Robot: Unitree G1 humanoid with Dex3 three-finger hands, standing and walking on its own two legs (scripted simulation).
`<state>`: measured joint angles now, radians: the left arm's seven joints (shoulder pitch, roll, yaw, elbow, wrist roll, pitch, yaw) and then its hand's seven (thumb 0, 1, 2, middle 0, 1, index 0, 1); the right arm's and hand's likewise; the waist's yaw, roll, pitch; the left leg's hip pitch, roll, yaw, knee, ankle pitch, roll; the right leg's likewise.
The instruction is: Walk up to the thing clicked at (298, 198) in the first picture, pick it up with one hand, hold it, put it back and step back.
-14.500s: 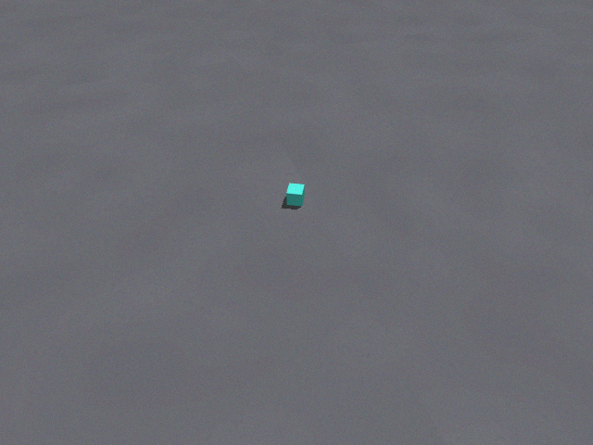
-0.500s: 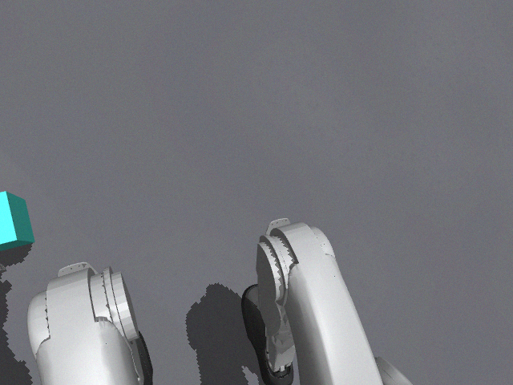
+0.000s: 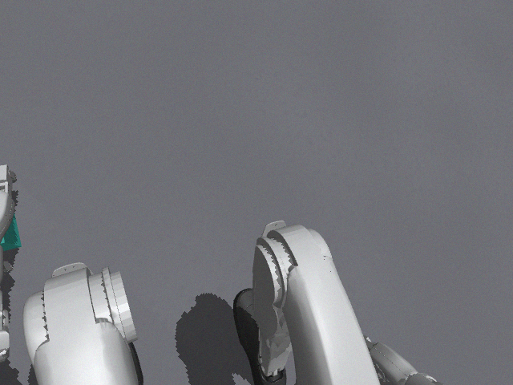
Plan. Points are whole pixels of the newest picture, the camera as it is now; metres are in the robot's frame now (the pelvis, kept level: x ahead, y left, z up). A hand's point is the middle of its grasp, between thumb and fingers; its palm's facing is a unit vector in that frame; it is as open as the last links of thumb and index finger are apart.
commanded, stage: rest palm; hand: left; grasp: from above
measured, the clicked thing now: out of the picture +0.39 +0.34 -0.25
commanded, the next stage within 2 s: close in 0.32 s
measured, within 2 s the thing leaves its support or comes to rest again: neither
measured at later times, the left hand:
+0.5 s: hand out of the picture +0.37 +0.34 -0.23, palm faces -0.47 -0.21 -0.86, open 14.0 cm
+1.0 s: hand out of the picture +0.38 +0.33 -0.23, palm faces -0.45 -0.13 -0.88, open 13.1 cm
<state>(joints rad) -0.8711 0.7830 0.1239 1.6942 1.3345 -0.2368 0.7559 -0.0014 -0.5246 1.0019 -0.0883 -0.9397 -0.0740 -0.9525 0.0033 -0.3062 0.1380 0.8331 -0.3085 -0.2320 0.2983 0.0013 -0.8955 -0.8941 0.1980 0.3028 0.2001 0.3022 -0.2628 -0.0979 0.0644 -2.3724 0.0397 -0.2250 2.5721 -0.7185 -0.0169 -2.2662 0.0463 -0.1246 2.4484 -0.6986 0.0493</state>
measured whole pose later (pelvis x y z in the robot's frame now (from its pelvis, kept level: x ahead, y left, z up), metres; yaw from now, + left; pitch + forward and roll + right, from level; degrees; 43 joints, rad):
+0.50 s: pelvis +0.00 +0.00 +0.00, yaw -1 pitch +27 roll -12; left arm -0.83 0.86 0.19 1.67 1.25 -0.32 0.63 0.00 -0.48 0.98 -0.06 -0.97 -0.10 -0.97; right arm 0.05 -0.30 0.18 0.79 -0.30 -0.19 0.30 0.00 -0.90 -0.89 0.20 0.30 0.20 0.30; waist -0.25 -0.09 0.10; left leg -2.34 0.04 -0.25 2.58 -0.73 -0.02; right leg -2.23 0.05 -0.14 2.44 -0.70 0.05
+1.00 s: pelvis +0.00 +0.00 +0.00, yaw -1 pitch +27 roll -12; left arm -0.88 0.86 0.16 1.74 1.31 -0.25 0.72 0.00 -0.36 0.84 -0.24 -0.85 -0.26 -0.85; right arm 0.01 -0.32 0.17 0.81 -0.33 -0.26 0.31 0.00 -0.89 -0.89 0.20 0.30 0.20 0.30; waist -0.28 -0.10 0.09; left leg -2.36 0.04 -0.25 2.58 -0.73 -0.02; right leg -2.24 0.05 -0.14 2.44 -0.70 0.06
